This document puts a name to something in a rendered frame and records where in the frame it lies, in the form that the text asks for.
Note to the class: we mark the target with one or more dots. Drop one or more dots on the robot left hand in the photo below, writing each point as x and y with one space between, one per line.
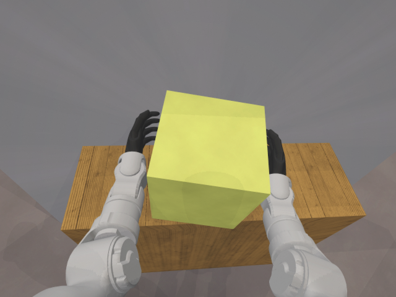
137 140

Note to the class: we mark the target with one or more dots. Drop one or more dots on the left robot forearm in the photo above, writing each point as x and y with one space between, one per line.
123 206

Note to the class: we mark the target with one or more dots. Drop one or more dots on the right robot forearm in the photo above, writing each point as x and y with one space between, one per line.
282 225

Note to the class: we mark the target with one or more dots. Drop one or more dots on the robot left upper arm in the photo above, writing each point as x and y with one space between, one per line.
107 267

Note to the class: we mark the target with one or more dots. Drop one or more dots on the carton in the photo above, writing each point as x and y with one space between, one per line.
209 164

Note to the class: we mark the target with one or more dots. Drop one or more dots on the robot right upper arm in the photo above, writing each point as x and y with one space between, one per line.
296 273

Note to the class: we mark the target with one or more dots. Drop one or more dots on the pedestal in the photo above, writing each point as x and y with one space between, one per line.
325 203

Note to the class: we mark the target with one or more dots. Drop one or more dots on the robot right hand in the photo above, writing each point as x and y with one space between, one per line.
276 154

